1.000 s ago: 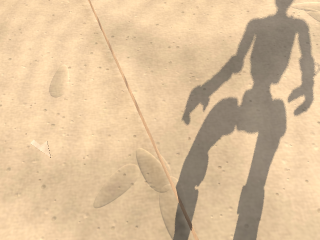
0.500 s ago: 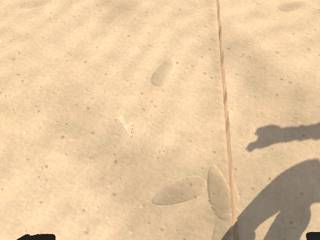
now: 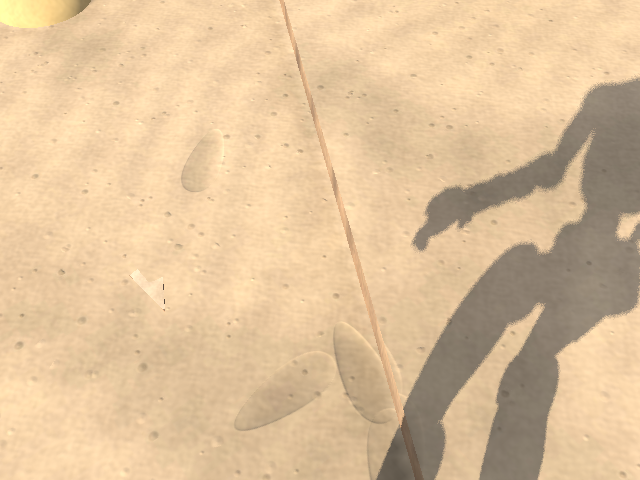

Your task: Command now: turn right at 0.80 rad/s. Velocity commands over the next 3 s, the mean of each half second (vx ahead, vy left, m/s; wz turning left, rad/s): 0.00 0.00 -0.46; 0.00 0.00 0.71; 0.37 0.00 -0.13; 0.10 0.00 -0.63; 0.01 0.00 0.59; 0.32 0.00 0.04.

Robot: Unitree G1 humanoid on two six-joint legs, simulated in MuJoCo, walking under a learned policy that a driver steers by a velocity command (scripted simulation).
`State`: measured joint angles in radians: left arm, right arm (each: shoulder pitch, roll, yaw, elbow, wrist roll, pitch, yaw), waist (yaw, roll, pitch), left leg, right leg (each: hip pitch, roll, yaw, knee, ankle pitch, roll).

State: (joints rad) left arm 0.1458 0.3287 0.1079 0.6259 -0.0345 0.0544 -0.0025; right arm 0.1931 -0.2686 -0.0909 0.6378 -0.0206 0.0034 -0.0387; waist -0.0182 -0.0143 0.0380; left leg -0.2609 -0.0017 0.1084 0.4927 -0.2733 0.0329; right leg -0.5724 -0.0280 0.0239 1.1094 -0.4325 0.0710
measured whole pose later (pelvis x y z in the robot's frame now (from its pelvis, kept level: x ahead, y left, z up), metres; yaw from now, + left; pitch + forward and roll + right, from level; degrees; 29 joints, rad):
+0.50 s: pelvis +0.01 -0.06 +0.00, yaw -12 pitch +1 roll +1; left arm 0.11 0.20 0.02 0.64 0.04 0.02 0.02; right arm 0.20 -0.27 -0.07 0.69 0.02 0.05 -0.01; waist -0.03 0.03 0.01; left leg -0.43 0.06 0.00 0.86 -0.40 -0.09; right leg -0.27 0.03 -0.02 0.54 -0.29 -0.05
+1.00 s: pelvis +0.02 +0.01 +0.01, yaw +12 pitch +4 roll -3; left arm 0.03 0.31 0.10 0.67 0.00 0.00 0.03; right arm 0.22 -0.33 -0.08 0.58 0.02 0.04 -0.04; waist -0.01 -0.02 0.05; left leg -0.27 -0.08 -0.18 0.45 -0.22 0.06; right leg -0.57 0.05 0.13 0.95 -0.31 0.10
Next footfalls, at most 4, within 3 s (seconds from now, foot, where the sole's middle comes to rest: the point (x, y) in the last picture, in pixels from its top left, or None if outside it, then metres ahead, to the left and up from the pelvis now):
0.16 right None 0.03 -0.15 -0.77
0.70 left None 0.04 0.08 -0.77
1.26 right None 0.16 -0.11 -0.77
1.64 left None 0.43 0.10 -0.77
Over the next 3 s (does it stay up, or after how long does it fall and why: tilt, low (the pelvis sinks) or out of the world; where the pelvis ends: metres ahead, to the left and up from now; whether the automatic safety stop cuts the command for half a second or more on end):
stays up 0.42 0.05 0.01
